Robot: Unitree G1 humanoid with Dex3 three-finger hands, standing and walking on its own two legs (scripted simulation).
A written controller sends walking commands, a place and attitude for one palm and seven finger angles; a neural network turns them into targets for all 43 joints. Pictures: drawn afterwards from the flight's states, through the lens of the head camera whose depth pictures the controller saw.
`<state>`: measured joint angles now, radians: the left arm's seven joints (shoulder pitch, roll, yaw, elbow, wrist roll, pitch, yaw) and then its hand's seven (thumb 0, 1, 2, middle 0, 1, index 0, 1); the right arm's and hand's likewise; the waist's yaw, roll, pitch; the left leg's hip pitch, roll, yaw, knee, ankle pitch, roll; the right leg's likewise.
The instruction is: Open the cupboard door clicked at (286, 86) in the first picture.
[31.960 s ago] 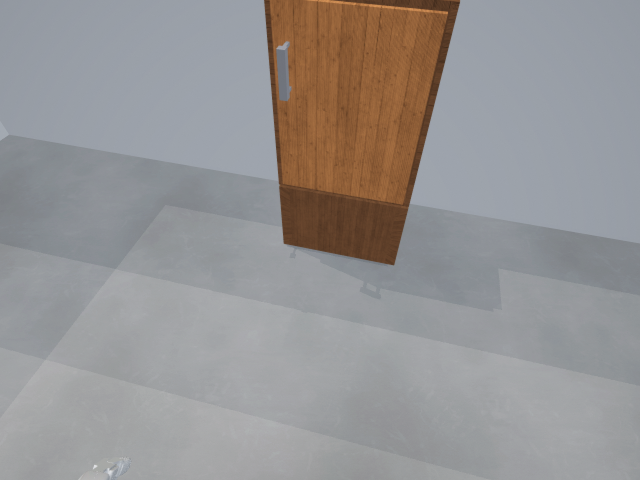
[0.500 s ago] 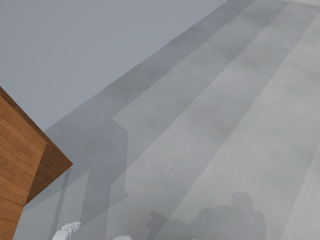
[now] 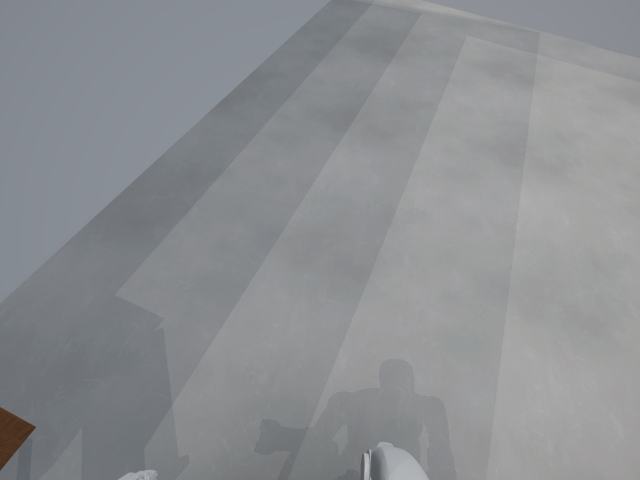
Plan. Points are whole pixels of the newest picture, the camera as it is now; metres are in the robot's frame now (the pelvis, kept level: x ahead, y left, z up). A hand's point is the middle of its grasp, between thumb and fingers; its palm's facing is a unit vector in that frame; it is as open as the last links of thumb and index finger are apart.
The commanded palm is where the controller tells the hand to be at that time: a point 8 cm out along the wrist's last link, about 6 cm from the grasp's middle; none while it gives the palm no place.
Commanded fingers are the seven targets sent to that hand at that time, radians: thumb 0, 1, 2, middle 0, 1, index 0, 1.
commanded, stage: walk to a spot facing it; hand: left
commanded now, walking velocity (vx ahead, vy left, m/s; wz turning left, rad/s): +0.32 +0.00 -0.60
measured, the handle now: out of the picture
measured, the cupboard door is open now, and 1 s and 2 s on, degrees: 42 42 42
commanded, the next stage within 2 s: turn to face it in 0.92 s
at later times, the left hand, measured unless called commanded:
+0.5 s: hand (265, 382) +0.28 +0.09 -0.17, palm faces -0.20 -0.96 -0.21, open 7.2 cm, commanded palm none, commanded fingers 0.00 0.90 0.90 -0.20 -0.30 -0.20 -0.30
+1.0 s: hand (306, 250) +0.55 +0.05 -0.17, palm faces -0.35 -0.92 -0.19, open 7.4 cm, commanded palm none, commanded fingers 0.00 0.90 0.90 -0.20 -0.30 -0.20 -0.30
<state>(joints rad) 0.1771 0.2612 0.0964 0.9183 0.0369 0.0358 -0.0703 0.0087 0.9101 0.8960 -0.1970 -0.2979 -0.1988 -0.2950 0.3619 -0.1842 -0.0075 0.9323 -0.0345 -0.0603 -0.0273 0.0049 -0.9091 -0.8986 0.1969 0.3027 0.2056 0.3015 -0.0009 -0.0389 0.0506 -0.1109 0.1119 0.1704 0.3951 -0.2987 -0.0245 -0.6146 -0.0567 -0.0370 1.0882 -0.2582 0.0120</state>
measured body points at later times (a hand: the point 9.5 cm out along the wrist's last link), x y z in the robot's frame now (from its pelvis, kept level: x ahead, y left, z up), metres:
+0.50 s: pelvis +0.19 -0.09 +0.00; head +0.23 -0.10 +0.45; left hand +0.29 +0.14 -0.15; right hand +0.23 -0.34 -0.14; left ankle +0.30 +0.07 -0.68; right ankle +0.16 -0.14 -0.75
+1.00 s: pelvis +0.42 -0.11 +0.00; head +0.44 -0.12 +0.44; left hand +0.57 +0.10 -0.15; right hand +0.33 -0.35 -0.15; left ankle +0.44 +0.01 -0.75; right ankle +0.44 -0.27 -0.69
